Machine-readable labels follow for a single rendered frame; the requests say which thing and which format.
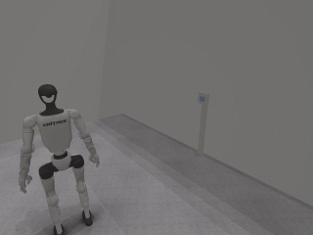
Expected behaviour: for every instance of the right robot upper arm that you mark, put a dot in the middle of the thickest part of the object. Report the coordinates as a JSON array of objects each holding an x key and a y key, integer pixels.
[{"x": 79, "y": 123}]

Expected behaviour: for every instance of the robot right forearm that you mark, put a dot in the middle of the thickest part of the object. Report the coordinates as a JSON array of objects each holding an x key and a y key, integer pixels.
[{"x": 89, "y": 144}]

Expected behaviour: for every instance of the robot right hand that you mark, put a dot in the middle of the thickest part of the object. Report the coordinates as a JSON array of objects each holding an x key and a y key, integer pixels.
[{"x": 94, "y": 159}]

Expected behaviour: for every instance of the humanoid robot torso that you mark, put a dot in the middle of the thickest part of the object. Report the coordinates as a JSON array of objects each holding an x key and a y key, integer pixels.
[{"x": 55, "y": 131}]

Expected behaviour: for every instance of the panel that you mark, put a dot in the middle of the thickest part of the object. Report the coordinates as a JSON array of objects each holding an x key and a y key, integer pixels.
[{"x": 204, "y": 106}]

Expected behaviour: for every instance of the robot left shin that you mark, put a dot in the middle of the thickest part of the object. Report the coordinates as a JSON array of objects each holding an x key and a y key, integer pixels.
[{"x": 55, "y": 215}]

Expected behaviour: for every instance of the robot left forearm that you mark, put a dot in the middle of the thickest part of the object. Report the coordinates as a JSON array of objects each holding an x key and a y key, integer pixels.
[{"x": 24, "y": 163}]

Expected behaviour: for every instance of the left robot upper arm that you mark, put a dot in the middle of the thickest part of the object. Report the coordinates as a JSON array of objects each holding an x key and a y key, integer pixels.
[{"x": 28, "y": 134}]

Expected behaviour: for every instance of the robot left hand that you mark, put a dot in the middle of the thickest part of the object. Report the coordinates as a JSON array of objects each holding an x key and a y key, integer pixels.
[{"x": 22, "y": 180}]

